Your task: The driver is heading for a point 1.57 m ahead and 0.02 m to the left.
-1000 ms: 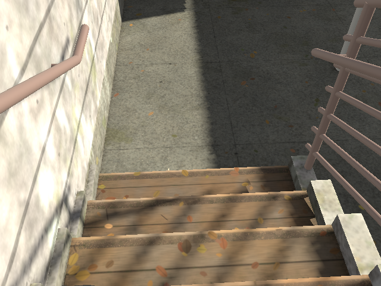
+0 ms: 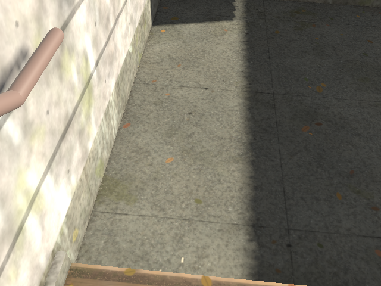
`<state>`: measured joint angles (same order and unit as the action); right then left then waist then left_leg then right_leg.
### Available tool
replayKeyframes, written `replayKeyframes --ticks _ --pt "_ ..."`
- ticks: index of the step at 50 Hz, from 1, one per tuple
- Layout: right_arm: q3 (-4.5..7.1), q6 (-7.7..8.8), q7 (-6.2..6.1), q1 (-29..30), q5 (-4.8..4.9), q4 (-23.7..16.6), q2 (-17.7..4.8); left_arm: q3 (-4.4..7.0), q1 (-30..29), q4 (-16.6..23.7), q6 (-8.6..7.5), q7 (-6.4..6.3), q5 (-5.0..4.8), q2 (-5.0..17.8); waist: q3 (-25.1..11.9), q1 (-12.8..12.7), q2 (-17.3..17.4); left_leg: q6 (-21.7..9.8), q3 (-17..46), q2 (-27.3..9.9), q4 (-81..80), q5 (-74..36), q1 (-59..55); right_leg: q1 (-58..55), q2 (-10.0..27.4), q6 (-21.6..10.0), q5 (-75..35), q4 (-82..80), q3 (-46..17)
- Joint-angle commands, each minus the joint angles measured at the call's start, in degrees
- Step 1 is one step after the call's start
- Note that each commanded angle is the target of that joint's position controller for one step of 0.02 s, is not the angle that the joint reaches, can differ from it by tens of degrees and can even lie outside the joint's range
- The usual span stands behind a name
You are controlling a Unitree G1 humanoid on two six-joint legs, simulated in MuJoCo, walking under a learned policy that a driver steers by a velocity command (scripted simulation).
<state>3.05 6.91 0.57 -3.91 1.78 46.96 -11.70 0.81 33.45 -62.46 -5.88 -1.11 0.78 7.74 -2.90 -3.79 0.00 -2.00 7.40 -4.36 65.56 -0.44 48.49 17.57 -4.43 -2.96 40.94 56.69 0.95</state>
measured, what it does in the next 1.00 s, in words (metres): goes down: left foot 0.16 m lower, then right foot 0.16 m lower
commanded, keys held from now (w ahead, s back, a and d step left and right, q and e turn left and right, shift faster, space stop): w+shift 1.00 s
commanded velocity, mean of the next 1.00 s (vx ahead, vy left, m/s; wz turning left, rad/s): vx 1.00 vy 0.00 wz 0.00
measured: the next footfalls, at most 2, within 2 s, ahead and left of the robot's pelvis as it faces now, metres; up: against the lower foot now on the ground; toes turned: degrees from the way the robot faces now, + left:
left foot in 0.14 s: +0.26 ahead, +0.14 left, -0.16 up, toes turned +1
right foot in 0.48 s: +0.60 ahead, -0.07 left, -0.33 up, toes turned +0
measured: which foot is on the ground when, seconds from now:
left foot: up 0.00-0.12, down 0.14-0.46, up 0.48-0.82, down 0.84-1.00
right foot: down 0.00-0.14, up 0.16-0.46, down 0.48-0.84, up 0.86-1.00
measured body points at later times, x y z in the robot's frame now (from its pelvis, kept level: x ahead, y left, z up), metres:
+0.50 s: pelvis +0.50 +0.03 -0.26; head +0.49 +0.02 +0.19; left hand +0.69 +0.26 -0.34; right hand +0.41 -0.20 -0.41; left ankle +0.28 +0.15 -0.73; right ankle +0.56 -0.07 -0.98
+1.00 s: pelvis +0.99 +0.09 -0.45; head +1.00 +0.09 +0.00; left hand +1.14 +0.33 -0.56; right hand +0.94 -0.14 -0.60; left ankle +0.95 +0.17 -1.16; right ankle +0.96 -0.08 -1.01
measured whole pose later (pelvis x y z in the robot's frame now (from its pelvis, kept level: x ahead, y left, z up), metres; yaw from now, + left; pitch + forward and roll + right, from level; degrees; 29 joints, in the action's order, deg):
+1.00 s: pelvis +0.99 +0.09 -0.45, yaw +0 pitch +3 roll +1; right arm 2.3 5.6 1.0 -25.0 -1.2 60.2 -10.5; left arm 2.3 8.0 -48.1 -6.0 -0.6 -2.0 11.2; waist -2.2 2.3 0.0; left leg -4.0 -3.4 2.9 41.8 25.3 19.3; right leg 42.9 2.2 -3.0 22.3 89.9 -6.7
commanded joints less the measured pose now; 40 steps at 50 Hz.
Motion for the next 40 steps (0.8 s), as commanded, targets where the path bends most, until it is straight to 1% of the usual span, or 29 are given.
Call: replayKeyframes --ticks 1,3,4,5,6,7,8,9,11,12,13,14,15,17,19,20,21,22,23,24,25,26,27,28,30,32,34,37,40 --pt "-0.81 0.59 2.58 3.53 -2.62 -2.66 -1.41 1.5 -8.6 7.57 -2.97 -2.72 -2.76 9.49 7.02 2.67 0.83 0.07 -6.49 0.99 -26.91 -31.86 -22.88 22.13 7.05 -8.28 -19.93 -17.0 -11.21" --pt "-1.04 -0.21 2.51 8.01 -0.73 -5.88 -2.47 2.48 -5.23 5.44 -2.02 -1.65 -3.06 10.64 6.27 0.02 -3.34 -0.24 -8.16 2.55 -30.85 -22.81 -26.13 13.41 7.9 -7.95 -27.97 -13.33 -11.3" --pt "0.11 -0.83 2.61 0.34 -0.43 -3.32 -5.6 2.37 -6.73 4.31 -1.64 -1.68 -2.42 9.32 3.79 4.62 -6.88 -1.13 -7.37 1.33 -26.05 -23.2 -30.45 10.0 9.16 -7.07 -35.09 -6.87 -11.39" --pt "2.18 -0.94 1.91 -17.72 -1.53 1.89 -10.81 2.28 -12.58 5.49 -1.67 -0.68 -0.81 9.33 -2.25 12.98 -7.04 -1.51 -14.02 5.52 -20.44 -20.81 -46.11 10.73 6.98 -5.32 -50.5 6.13 -8.11" --pt "4.42 -1.59 1.01 -39.74 -2.4 9.15 -14.02 2.91 -17.67 5.43 -1.76 0.93 -1.01 10.39 -7.52 24.09 -4.29 -3.87 -14.83 4.49 -21.7 -19.09 -65.18 16.26 6.1 -2.78 -67.69 26.16 -7.91" --pt "3.62 -1.46 1.09 -58.41 -3.21 15.83 -11.9 3.21 -27.0 7.15 -2.87 0.92 -2.78 9.34 -4.02 35.69 5.72 -8.06 -12.22 -0.44 -28.93 -17.68 -72.44 26.49 -2.16 0.65 -43.55 61.93 -7.71" --pt "0.68 -0.64 1.2 -48.12 -4.67 15.36 -5.36 1.82 -19.5 9.99 -4.12 0.48 -2.95 0.22 2.79 23.08 22.04 -8.22 -0.22 -6.7 -24.28 -28.37 -67.81 41.31 -6.32 -2.52 4.15 72.39 -15.63" --pt "-0.68 -0.48 1.46 -38.0 -3.85 10.98 -2.42 1.93 -10.15 10.76 -4.4 0.47 -4.13 1.62 2.07 12.67 19.55 -9.82 7.72 -8.53 -23.62 -30.76 -64.76 44.91 -2.99 -5.27 -2.35 56.51 -20.72" --pt "-0.67 -0.38 2.22 -26.69 -0.83 9.31 0.29 3.22 -10.48 10.11 -3.7 -0.88 -4.68 4.19 3.11 5.06 -0.08 -10.53 11.56 -10.27 -26.23 -9.92 -53.27 47.6 2.26 -5.89 -18.34 42.74 -16.45" --pt "-0.45 -0.31 1.55 -17.92 -2.7 7.31 -2.44 2.52 -14.42 13.49 -2.07 -1.26 -4.76 2.38 3.86 0.29 3.62 -14.77 19.6 -13.9 -33.02 2.13 -36.63 42.32 6.16 -3.86 -26.42 31.75 -12.43" --pt "-1.15 0.07 0.77 -9.91 -3.17 4.82 -1.88 2.93 -20.16 14.78 -0.94 -0.99 -5.15 6.04 10.19 -0.23 0.56 -16.31 25.47 -17.09 -34.39 0.29 -21.39 37.98 11.59 -0.44 -24.55 21.6 -12.14" --pt "-1.54 0.17 -0.52 -7.99 -3.55 4.65 -2.24 2.63 -22.38 16.94 -0.4 -0.88 -4.7 6.06 12.43 -1.35 -1.43 -15.68 22.31 -13.9 -34.06 -2.73 -13.39 33.41 12.85 2.29 -23.89 14.37 -10.5" --pt "0.18 0.7 -1.65 -11.5 -4.73 5.91 -7.68 2.2 -20.01 15.14 -0.24 -0.12 -4.07 5.43 9.66 -1.38 -2.49 -14.42 18.83 -10.49 -30.72 -0.02 -12.84 27.57 11.8 2.55 -33.28 11.94 -7.53" --pt "-0.39 1.75 -4.2 -15.6 -1.14 6.57 -5.14 1.71 -25.19 15.99 -1.96 2.37 -1.3 6.43 8.01 1.08 -1.54 -9.81 4.45 -0.05 -24.85 17.88 -5.88 11.91 10.83 0.63 -70.55 -12.59 -5.76" --pt "0.01 1.37 -4.51 -19.47 0.42 8.16 -6.9 0.44 -32.14 18.79 -1.05 3.32 -1.55 3.77 5.53 4.12 -0.57 -8.73 0.06 1.41 -23.48 16.33 -7.79 1.21 6.93 1.3 -72.03 -18.21 -1.09" --pt "0.27 0.56 -4.72 -19.66 0.58 9.2 -6.11 0.59 -34.01 20.56 0.07 3.21 -3.04 4.64 6.92 4.21 0.06 -8.1 0.42 0.57 -19.96 14.26 -10.53 0.37 6.73 1.81 -65.2 -20.02 -0.17" --pt "0.47 0.21 -3.88 -18.49 -0.55 9.01 -6.81 1.3 -23.37 17.68 0.5 3.05 -1.71 6.78 0.55 -0.98 0.63 -7.45 0.55 -0.77 -11.13 6.74 -11.48 -10.31 4.83 0.39 -67.98 -9.47 2.26" --pt "1.14 -0.18 -3.04 -13.19 0.04 8.62 -7.89 3.05 -7.09 13.06 0.88 2.67 -1.24 11.16 -3.7 -9.65 4.18 -5.62 -1.67 0.22 3.06 -4.59 -13.39 -20.88 4.68 -1.1 -62.9 -11.93 3.45" --pt "1.04 0.09 -1.48 -7.83 -0.65 8.17 -7.17 5.16 14.2 5.87 1.21 2.24 -0.48 15.04 -7.25 -20.2 -1.96 -2.44 -3.91 2.56 25.18 -19.93 -9.81 -37.18 4.81 -3.75 -59.65 -15.92 5.97" --pt "0.95 0.92 -1.32 -3.37 -0.28 7.27 -4.16 4.12 25.25 1.35 0.92 2.28 -0.6 12.74 -2.3 -26.83 -11.76 0.0 -3.21 10.45 58.52 19.48 0.64 -41.58 10.64 -8.42 -55.53 -21.26 0.08" --pt "0.33 2.02 -1.52 -14.76 1.04 4.83 1.56 1.25 13.44 4.14 -0.4 2.18 1.03 7.76 0.55 -11.88 -25.99 -3.47 8.08 12.79 64.29 46.25 14.98 -41.11 16.24 -9.02 -75.42 -11.58 -12.75" --pt "-0.17 2.12 -1.15 -20.87 2.1 3.92 1.17 0.74 5.3 7.04 -0.55 2.81 0.45 6.02 -3.09 -4.93 -23.38 -5.45 9.73 9.14 50.84 40.65 18.06 -39.3 18.26 -12.41 -67.53 -14.9 -22.39" --pt "0.58 1.92 -1.29 -18.61 1.29 3.91 0.51 1.38 1.07 7.6 -0.43 3.6 -1.32 5.79 -0.72 -1.69 -7.66 -5.59 5.55 6.79 47.05 37.27 21.61 -32.69 20.18 -15.29 -50.47 -18.53 -26.51" --pt "0.29 2.03 -1.87 -14.96 1.94 1.5 1.86 2.24 -2.84 7.37 -1.05 3.75 -1.68 8.16 0.41 1.86 -0.91 -5.48 4.83 3.54 37.32 29.15 23.68 -25.22 24.95 -17.38 -24.63 -23.81 -37.56" --pt "0.86 -0.58 -1.53 -5.29 2.33 -0.71 -1.25 1.07 -18.64 11.48 -2.31 2.21 1.02 7.67 13.01 7.55 7.1 -0.66 4.96 -2.87 14.28 21.01 10.53 11.16 25.62 -17.76 -18.9 -31.95 -42.6" --pt "0.65 -1.07 -1.25 -7.15 0.36 -0.19 -2.82 3.24 -19.98 11.36 -1.93 -0.43 2.0 13.38 12.02 9.65 3.19 3.02 0.16 -3.29 5.91 10.5 -1.87 20.93 19.14 -15.34 -23.61 -28.34 -31.39" --pt "0.24 0.83 0.65 -2.52 -1.8 -0.37 -3.95 2.78 -16.89 10.4 -3.05 -2.8 -1.42 9.43 10.8 8.38 1.39 0.79 -2.07 -3.18 -16.13 -23.68 -17.49 28.63 9.35 -9.67 -15.29 -24.92 -15.7" --pt "-1.07 0.01 1.68 1.47 -0.12 -0.66 -1.7 2.75 -13.04 7.91 -3.01 -2.01 -3.28 8.14 7.57 6.78 1.12 1.83 -8.33 -0.07 -26.5 -21.62 -34.22 23.53 8.09 -7.66 -18.79 -19.19 -8.42" --pt "1.25 -0.44 2.58 -9.3 0.1 1.94 -7.88 2.8 -8.89 6.25 -0.71 0.18 -2.27 9.19 1.24 9.78 -0.3 -1.51 -10.38 -0.01 -43.11 -17.51 -34.79 -6.38 8.59 -5.0 -47.54 5.31 -7.86"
